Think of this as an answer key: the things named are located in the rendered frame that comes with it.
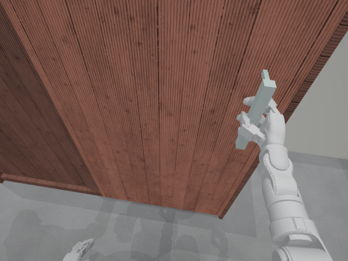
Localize right robot forearm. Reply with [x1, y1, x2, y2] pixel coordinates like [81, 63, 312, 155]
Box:
[257, 144, 333, 261]

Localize right robot upper arm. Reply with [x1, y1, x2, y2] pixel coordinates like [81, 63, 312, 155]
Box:
[272, 246, 332, 261]

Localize right robot hand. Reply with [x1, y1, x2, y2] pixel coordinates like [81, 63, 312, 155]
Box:
[237, 96, 286, 151]

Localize wardrobe door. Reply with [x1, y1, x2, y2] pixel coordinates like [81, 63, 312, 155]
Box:
[0, 2, 98, 189]
[0, 0, 348, 216]

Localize handle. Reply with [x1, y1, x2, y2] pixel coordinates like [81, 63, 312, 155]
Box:
[235, 70, 277, 150]

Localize left robot hand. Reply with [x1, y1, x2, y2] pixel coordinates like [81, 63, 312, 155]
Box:
[62, 239, 95, 261]

